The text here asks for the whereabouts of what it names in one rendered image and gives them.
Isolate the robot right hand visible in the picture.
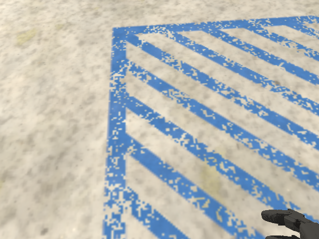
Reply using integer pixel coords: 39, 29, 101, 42
261, 208, 319, 239

